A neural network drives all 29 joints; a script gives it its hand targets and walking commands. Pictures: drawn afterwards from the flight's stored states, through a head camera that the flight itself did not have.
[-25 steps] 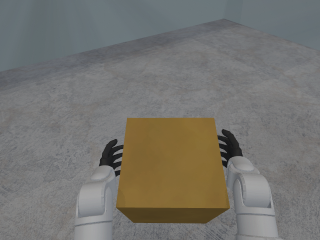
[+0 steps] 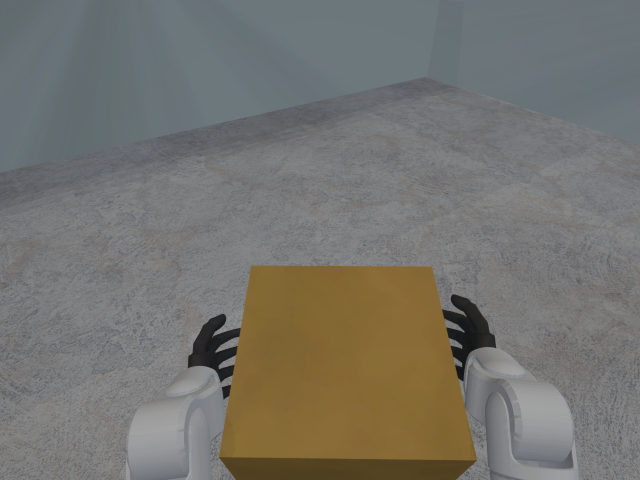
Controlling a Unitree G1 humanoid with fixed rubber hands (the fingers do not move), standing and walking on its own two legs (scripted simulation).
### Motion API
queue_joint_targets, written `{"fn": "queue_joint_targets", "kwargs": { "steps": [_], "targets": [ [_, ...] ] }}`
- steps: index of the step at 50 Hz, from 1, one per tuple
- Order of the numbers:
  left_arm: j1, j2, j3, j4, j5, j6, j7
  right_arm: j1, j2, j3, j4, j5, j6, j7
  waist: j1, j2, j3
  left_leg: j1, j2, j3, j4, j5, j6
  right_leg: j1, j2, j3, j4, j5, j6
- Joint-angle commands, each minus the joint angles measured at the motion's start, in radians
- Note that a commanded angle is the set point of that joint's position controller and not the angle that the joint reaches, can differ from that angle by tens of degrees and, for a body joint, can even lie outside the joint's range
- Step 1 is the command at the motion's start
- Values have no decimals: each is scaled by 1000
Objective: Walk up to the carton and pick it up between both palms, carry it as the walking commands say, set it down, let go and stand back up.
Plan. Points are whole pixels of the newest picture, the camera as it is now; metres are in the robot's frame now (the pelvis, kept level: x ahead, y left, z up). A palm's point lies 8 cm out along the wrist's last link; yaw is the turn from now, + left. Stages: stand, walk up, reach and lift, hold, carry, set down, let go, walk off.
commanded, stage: carry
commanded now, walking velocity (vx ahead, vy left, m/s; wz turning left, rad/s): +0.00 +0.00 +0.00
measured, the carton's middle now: (340, 393) +0.23 +0.01 +0.03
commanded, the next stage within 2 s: none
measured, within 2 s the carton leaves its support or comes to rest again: neither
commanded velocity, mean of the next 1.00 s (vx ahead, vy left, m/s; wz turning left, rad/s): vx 0.00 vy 0.00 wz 0.00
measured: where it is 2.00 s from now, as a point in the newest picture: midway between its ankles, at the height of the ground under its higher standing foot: outside the picture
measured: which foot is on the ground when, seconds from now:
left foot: down 0.00-1.00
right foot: up 0.00-0.04, down 0.06-1.00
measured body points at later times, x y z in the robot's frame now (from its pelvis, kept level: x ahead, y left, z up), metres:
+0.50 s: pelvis -0.04 +0.01 -0.01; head -0.09 +0.02 +0.44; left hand +0.20 +0.16 +0.06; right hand +0.21 -0.15 +0.08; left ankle +0.09 +0.10 -0.74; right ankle -0.05 -0.11 -0.74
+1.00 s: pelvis -0.03 +0.00 -0.01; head -0.07 +0.01 +0.44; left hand +0.22 +0.15 +0.06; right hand +0.22 -0.16 +0.08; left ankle +0.09 +0.10 -0.74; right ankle -0.05 -0.11 -0.74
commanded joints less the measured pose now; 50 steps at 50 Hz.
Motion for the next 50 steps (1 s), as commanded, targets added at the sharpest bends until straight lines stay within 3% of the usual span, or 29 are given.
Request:
{"fn": "queue_joint_targets", "kwargs": {
  "steps": [1,2,3,4,5,8,12,14,18,24,39,45,46,48,49,50],
  "targets": [
    [-530,-756,-642,-147,-268,-52,-92,-350,741,527,-98,239,-3,110,-10,166,-142,169,156,-199,-187,-347,39,129,17,-51,-431,-24,-34],
    [-520,-757,-634,-134,-264,-50,-91,-335,737,522,-86,233,0,108,-13,164,-153,154,147,-195,-166,-278,21,195,-17,-24,-468,-8,-46],
    [-498,-744,-622,-125,-260,-48,-93,-311,736,524,-63,228,6,109,-13,103,-135,100,138,-177,-111,-193,5,244,-99,70,-498,-11,-54],
    [-507,-740,-619,-121,-258,-49,-97,-322,742,531,-60,222,6,107,-15,-3,-135,62,91,-118,-47,-83,-24,258,-179,164,-503,6,-70],
    [-505,-738,-604,-92,-249,-52,-102,-380,736,556,-83,228,9,106,-13,-110,-66,55,55,-36,0,-55,-46,135,-232,217,-507,2,-98],
    [-556,-782,-607,-133,-250,-64,-113,-506,788,620,-144,278,4,118,-15,-90,25,109,36,-1,82,-73,-28,-48,-220,180,-549,-138,-104],
    [-560,-768,-590,-147,-242,-70,-113,-510,807,640,-149,304,4,129,-21,-111,31,134,30,-13,84,-95,-8,-105,-184,157,-520,-254,-108],
    [-562,-771,-595,-143,-244,-72,-114,-509,810,637,-142,307,0,133,-22,-74,30,135,34,-29,54,-125,-3,-113,-168,157,-497,-266,-109],
    [-573,-785,-615,-159,-260,-79,-119,-497,818,616,-131,300,-14,140,-15,8,1,111,74,-98,-54,-207,1,-60,-118,125,-404,-178,-97],
    [-573,-802,-653,-165,-287,-96,-131,-430,817,577,-85,266,-38,147,-6,62,-98,155,100,-126,-113,-209,-4,13,-91,103,-334,-60,-99],
    [-562,-798,-655,-167,-287,-108,-141,-426,798,593,-112,257,-52,145,-6,26,-96,162,103,-108,-125,-160,-7,35,-101,95,-363,-14,-99],
    [-556,-774,-615,-110,-257,-122,-139,-439,777,577,-64,245,-64,148,-7,14,-81,162,98,-91,-100,-127,-9,24,-110,106,-385,-7,-100],
    [-556,-799,-640,-160,-275,-121,-138,-444,802,609,-121,268,-64,149,-7,12,-89,160,94,-90,-103,-135,-12,32,-110,104,-384,-24,-98],
    [-546,-755,-588,-75,-236,-137,-140,-451,758,566,-41,236,-78,150,-8,5,-80,170,91,-83,-86,-116,-11,18,-115,111,-403,-24,-101],
    [-575,-782,-615,-126,-258,-141,-140,-463,784,588,-84,251,-82,149,-9,-2,-78,172,91,-79,-79,-100,-10,17,-114,111,-401,-9,-103],
    [-565,-764,-594,-88,-244,-151,-143,-449,766,567,-43,235,-91,151,-10,-8,-94,185,88,-72,-68,-77,-9,21,-119,112,-402,7,-104]
  ]
}}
